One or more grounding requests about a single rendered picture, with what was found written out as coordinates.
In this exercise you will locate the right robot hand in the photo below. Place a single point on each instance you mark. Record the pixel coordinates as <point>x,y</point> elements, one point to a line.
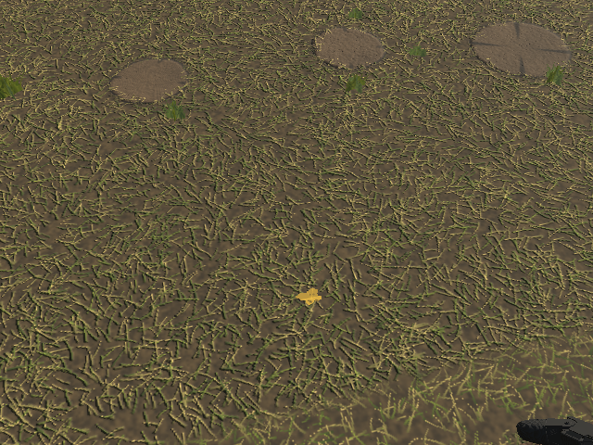
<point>551,431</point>

